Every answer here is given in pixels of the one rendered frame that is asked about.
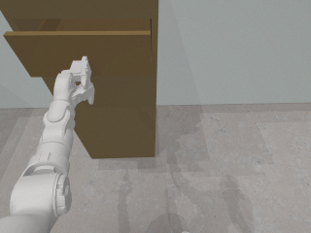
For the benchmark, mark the left robot upper arm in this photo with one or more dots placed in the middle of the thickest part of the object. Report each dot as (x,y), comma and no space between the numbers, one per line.
(38,201)

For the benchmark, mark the cabinet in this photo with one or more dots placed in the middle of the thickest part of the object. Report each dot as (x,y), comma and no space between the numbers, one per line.
(121,122)

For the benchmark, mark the drawer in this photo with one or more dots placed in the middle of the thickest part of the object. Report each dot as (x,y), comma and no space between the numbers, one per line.
(114,47)

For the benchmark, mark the left robot forearm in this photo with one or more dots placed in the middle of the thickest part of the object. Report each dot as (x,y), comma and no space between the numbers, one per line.
(54,148)

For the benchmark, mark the handle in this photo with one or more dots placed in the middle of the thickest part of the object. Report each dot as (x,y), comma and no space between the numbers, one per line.
(81,63)

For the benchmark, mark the robot left hand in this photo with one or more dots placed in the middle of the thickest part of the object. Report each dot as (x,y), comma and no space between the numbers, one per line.
(65,88)

